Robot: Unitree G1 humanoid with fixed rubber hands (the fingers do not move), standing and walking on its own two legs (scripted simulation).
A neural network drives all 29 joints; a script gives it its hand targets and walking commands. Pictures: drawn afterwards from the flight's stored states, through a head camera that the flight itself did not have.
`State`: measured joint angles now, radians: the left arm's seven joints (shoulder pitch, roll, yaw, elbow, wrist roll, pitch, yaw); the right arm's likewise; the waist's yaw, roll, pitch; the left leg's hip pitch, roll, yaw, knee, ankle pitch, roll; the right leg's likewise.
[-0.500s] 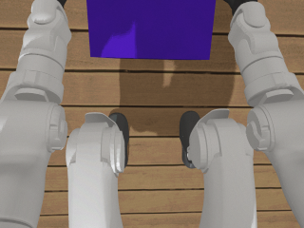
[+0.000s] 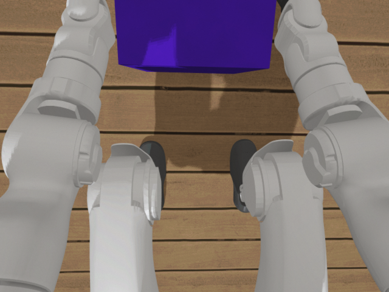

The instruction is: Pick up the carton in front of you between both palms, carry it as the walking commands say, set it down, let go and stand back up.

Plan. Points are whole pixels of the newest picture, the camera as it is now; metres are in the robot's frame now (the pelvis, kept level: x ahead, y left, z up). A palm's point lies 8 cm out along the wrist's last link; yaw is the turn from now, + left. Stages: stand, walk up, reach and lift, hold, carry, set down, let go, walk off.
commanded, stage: reach and lift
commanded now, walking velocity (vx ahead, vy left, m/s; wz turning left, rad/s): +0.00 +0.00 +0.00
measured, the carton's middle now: (193, 11) +0.53 +0.02 -0.25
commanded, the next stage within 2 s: none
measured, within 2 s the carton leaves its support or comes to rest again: leaves its support in 0.18 s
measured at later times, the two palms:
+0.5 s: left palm out of the picture +0.51 +0.17 -0.04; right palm out of the picture +0.51 -0.13 -0.04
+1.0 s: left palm out of the picture +0.47 +0.17 +0.11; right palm out of the picture +0.48 -0.13 +0.11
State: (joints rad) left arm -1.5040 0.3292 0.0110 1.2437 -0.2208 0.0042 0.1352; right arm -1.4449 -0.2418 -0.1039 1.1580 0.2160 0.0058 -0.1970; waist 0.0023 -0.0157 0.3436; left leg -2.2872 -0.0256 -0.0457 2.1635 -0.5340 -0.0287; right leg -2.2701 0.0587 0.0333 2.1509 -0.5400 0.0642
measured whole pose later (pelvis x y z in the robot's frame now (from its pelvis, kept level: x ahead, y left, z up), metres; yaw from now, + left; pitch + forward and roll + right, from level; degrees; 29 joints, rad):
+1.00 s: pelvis +0.02 +0.00 +0.16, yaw +2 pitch +39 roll +0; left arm -0.89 0.01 0.38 0.68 0.16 0.36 0.06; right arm -0.85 0.05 -0.42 0.63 -0.15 0.35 -0.09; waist 0.00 -0.01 -0.20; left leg -1.82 -0.10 -0.10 1.63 -0.50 -0.06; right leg -1.80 0.12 0.10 1.64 -0.51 0.07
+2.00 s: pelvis +0.11 +0.00 +0.40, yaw +3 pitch +0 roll +0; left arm -0.24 -0.15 0.25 0.40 0.23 0.56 0.03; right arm -0.24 0.15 -0.26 0.40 -0.22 0.55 -0.03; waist 0.00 0.00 -0.10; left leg -0.25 -0.05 -0.15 0.49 -0.24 -0.02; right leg -0.24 0.05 0.15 0.49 -0.26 0.01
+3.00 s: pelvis +0.11 +0.00 +0.41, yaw +2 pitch -5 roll +0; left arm -0.24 -0.15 0.22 0.28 0.27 0.70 0.00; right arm -0.25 0.15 -0.23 0.28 -0.27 0.69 0.00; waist 0.00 0.00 -0.01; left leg -0.09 -0.04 -0.14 0.37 -0.20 -0.01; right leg -0.08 0.04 0.14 0.38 -0.21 0.01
